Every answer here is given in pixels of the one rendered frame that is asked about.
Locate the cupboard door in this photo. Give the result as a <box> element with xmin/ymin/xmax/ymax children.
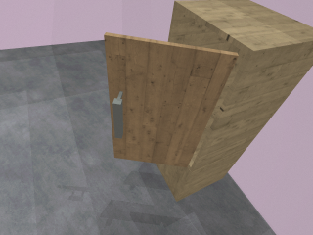
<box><xmin>104</xmin><ymin>32</ymin><xmax>239</xmax><ymax>167</ymax></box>

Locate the handle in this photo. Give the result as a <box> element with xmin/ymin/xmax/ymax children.
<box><xmin>112</xmin><ymin>91</ymin><xmax>124</xmax><ymax>139</ymax></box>

